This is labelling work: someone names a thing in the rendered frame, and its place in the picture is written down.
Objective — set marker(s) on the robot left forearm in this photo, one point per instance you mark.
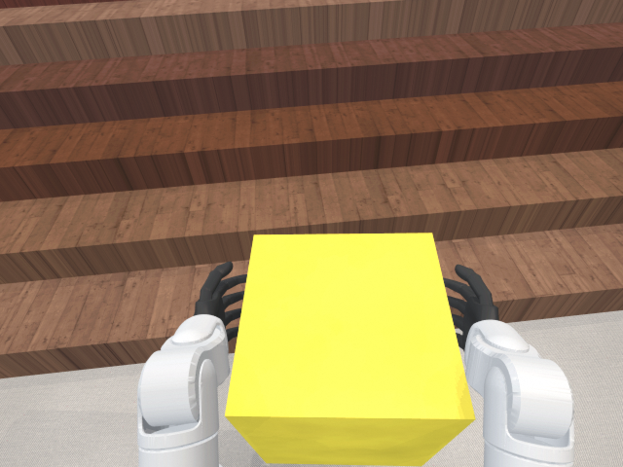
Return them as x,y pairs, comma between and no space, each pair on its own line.
177,396

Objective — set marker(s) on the robot right forearm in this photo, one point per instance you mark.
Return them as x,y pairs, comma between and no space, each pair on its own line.
528,418

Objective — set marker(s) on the robot right hand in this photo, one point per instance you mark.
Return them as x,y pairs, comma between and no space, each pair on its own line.
479,305

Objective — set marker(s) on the robot left hand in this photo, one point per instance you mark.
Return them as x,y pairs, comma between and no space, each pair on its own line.
211,301

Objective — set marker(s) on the carton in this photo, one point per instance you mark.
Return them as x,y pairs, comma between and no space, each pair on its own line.
347,352

